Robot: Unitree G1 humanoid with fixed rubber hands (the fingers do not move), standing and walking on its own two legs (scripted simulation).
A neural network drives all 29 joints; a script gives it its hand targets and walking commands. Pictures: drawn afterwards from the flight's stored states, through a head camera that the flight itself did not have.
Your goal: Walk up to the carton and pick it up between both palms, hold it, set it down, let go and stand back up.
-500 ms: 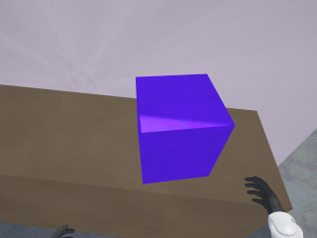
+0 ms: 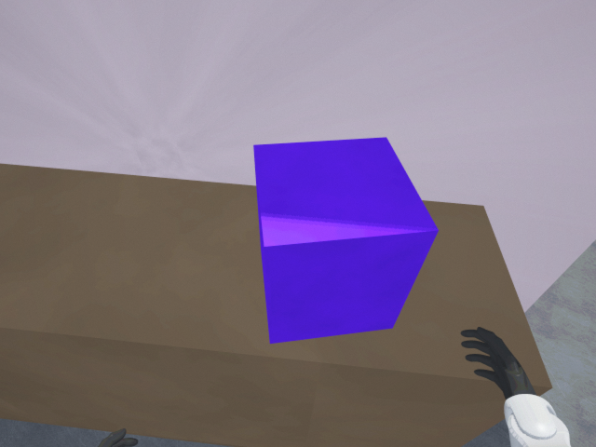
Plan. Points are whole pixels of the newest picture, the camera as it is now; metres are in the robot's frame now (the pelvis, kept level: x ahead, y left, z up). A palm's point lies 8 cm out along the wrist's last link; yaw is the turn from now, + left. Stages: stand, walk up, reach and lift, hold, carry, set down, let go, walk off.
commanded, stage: stand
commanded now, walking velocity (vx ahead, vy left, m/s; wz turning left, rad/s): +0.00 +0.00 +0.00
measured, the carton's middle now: (327, 242) +0.41 -0.01 +0.03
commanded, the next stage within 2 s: none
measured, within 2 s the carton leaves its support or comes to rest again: neither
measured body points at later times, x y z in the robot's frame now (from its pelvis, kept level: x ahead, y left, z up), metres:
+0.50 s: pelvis +0.00 +0.00 +0.00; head -0.01 +0.02 +0.45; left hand +0.10 +0.30 -0.10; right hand +0.23 -0.26 -0.02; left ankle -0.02 +0.13 -0.74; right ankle +0.01 -0.13 -0.74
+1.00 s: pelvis -0.01 +0.00 +0.00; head -0.02 +0.01 +0.45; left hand +0.09 +0.30 -0.10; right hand +0.22 -0.26 -0.02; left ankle -0.02 +0.13 -0.74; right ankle +0.01 -0.13 -0.74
